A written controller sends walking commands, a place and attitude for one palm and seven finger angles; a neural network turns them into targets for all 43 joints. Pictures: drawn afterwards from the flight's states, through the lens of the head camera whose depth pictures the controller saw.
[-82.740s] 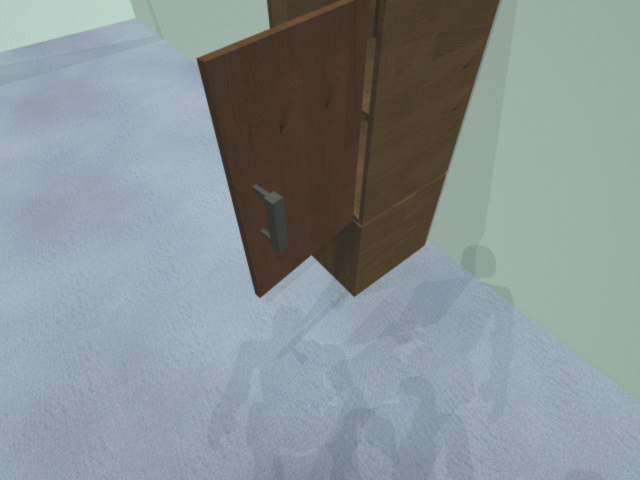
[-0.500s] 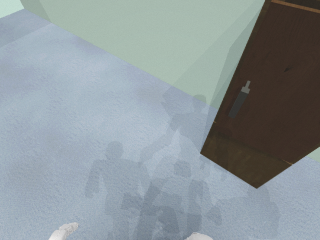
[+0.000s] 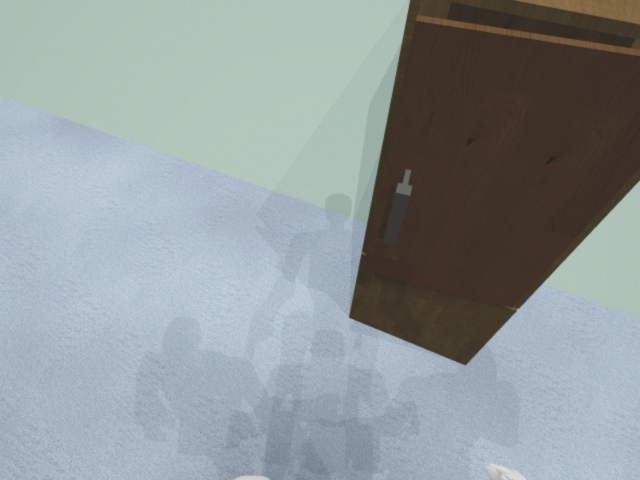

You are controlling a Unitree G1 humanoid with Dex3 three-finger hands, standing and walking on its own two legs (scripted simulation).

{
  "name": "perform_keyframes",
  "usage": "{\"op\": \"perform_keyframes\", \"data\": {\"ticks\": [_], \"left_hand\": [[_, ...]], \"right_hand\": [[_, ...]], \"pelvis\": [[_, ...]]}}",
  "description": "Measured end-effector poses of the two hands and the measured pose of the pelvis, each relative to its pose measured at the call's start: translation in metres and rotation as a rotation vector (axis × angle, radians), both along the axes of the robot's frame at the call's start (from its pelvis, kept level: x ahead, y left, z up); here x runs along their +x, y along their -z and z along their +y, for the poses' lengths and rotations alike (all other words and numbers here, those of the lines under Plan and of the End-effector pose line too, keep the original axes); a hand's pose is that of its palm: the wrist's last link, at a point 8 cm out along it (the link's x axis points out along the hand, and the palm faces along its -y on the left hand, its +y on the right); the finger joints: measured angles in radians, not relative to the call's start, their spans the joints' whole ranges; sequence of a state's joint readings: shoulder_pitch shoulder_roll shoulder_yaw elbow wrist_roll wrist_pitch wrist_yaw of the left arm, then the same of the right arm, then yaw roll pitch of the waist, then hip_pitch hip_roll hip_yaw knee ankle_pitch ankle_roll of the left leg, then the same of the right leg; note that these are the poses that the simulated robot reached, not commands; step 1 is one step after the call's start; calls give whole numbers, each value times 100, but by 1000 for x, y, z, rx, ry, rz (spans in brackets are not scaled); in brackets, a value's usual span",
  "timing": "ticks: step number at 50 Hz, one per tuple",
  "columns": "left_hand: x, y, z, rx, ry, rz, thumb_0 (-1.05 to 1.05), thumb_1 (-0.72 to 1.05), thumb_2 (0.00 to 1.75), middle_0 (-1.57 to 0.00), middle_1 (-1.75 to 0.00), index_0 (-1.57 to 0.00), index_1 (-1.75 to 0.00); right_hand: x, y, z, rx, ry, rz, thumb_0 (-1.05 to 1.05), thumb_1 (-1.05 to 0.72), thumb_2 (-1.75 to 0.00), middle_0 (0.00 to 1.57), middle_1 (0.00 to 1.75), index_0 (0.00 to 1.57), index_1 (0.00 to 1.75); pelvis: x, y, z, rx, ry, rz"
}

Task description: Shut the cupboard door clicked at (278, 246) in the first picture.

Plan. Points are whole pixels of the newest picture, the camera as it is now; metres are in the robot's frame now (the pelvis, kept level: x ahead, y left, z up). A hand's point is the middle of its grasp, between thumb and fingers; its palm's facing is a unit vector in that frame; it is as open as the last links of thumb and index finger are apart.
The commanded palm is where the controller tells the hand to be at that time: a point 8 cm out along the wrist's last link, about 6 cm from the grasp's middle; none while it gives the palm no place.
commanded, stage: turn to face it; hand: left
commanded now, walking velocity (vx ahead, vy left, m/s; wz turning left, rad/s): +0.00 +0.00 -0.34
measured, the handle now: (398, 207) +0.59 -0.10 -0.07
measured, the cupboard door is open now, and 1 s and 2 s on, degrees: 7 7 7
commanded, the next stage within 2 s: take the last steps up to it in 0.22 s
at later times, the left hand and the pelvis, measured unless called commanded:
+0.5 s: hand out of the picture +0.14 +0.16 -0.15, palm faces -0.16 -0.95 -0.25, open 7.4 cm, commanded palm none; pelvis +0.02 -0.02 +0.00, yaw -10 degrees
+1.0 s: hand (263, 425) +0.21 +0.10 -0.17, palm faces -0.25 -0.95 -0.16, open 7.4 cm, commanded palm none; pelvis +0.10 -0.06 +0.01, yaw -15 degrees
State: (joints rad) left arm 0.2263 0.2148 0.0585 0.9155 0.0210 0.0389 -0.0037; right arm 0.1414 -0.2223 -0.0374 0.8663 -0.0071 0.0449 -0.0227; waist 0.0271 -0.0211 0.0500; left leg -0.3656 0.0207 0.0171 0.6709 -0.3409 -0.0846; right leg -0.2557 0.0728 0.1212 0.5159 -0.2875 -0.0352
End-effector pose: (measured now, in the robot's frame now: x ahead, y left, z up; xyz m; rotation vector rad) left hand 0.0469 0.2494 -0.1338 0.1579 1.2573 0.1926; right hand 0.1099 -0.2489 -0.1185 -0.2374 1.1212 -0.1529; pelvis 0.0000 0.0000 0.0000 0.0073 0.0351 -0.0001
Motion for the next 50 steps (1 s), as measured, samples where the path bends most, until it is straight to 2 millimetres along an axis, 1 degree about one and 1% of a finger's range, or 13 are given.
{"op": "perform_keyframes", "data": {"ticks": [4,8,11,15,20,23,26,30,34,38,41,44,50], "left_hand": [[10,14,17,-10,21,21,1,90,89,-20,-30,-20,-30],[27,9,24,-7,67,28,1,91,90,-20,-30,-20,-30],[41,3,24,-2,99,21,1,91,90,-20,-30,-20,-30],[62,-3,13,11,154,6,1,91,90,-20,-30,-20,-30],[87,-4,-16,33,226,-45,1,91,90,-20,-30,-20,-30],[92,-9,-34,31,246,-62,1,91,90,-20,-30,-20,-30],[88,-13,-46,19,239,-53,1,91,90,-20,-30,-20,-30],[84,-8,-56,-7,242,-14,1,91,90,-20,-30,-20,-30],[85,6,-60,-44,238,26,1,91,90,-20,-30,-20,-30],[93,28,-59,-80,232,70,1,91,90,-20,-30,-20,-30],[107,30,-62,-86,275,105,1,91,90,-20,-30,-20,-30],[128,23,-69,-89,296,97,1,91,90,-20,-30,-20,-30],[173,8,-95,-60,311,36,1,91,90,-20,-30,-20,-30]], "right_hand": [[-3,-2,12,-26,15,-23,1,-91,-90,20,30,20,30],[-22,-7,18,-32,41,13,1,-90,-90,20,30,20,30],[-41,-5,18,-24,75,58,1,-90,-90,21,30,20,30],[-70,4,11,2,141,112,1,-90,-90,21,30,21,30],[-108,27,-9,47,236,172,1,-90,-90,21,30,21,30],[-122,34,-21,54,275,218,1,-90,-90,21,30,20,30],[-122,26,-29,50,287,230,1,-91,-90,20,30,20,30],[-108,14,-38,36,290,193,1,-91,-90,20,30,20,30],[-84,6,-40,9,284,157,1,-91,-90,20,30,20,30],[-63,7,-37,-32,280,110,1,-91,-90,20,30,20,30],[-62,1,-34,-37,301,108,1,-91,-90,20,30,20,30],[-70,-6,-32,-32,324,149,1,-90,-90,20,30,20,30],[-88,-5,-35,19,362,268,1,-90,-90,21,30,20,30]], "pelvis": [[6,7,12,-10,43,-6],[8,0,15,-22,79,-13],[9,-4,14,-31,101,-13],[11,-4,8,-34,133,-18],[14,8,-11,-9,172,-28],[16,7,-18,-18,175,-32],[22,0,-24,-11,183,-32],[32,-5,-30,-10,189,-26],[45,-2,-32,-23,198,-23],[63,9,-31,-37,219,-22],[73,6,-35,-33,250,-24],[83,-2,-42,-40,257,-19],[97,-10,-64,-50,266,-18]]}}
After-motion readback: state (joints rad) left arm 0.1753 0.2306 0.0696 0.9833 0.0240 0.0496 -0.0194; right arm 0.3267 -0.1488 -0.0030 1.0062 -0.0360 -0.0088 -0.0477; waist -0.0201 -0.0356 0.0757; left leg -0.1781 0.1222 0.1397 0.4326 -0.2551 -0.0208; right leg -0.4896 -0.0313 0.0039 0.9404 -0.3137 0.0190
